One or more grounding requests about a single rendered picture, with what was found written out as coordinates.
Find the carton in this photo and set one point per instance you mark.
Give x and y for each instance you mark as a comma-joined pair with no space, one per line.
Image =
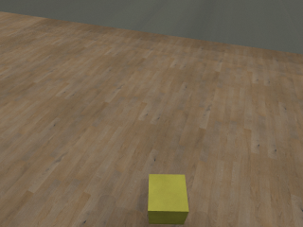
167,199

